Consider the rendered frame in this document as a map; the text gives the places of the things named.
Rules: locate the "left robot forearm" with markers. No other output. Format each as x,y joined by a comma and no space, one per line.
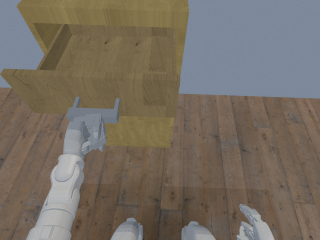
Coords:
59,210

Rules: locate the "cabinet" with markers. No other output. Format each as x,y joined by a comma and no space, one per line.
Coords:
45,17

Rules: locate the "drawer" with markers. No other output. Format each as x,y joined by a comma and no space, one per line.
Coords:
100,63

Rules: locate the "handle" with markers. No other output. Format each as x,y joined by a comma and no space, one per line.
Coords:
108,115

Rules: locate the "robot left hand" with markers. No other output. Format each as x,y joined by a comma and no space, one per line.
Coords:
77,133

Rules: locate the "robot right hand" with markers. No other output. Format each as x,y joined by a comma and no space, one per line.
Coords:
260,229

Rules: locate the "robot right thigh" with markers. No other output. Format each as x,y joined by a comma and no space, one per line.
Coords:
196,232

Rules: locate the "robot right shin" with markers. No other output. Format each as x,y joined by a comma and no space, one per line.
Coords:
193,223

